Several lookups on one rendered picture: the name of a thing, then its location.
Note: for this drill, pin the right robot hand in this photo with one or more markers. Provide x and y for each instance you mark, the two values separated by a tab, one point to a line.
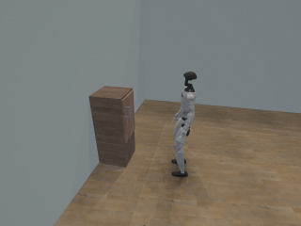
177	115

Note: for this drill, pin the robot left forearm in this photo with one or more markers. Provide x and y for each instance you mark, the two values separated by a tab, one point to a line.
187	124

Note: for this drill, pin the robot left upper arm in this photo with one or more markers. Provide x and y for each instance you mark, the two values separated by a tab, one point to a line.
190	98

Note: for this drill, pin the handle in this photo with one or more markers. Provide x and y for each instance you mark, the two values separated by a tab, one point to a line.
129	112

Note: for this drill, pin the robot left shin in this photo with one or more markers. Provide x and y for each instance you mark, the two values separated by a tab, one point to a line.
180	160

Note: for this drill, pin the cupboard door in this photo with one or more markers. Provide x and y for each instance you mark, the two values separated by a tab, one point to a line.
128	123

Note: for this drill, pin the left robot hand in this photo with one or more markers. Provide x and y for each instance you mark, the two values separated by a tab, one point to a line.
180	139

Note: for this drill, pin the left robot thigh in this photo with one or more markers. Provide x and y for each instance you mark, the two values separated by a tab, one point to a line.
178	145

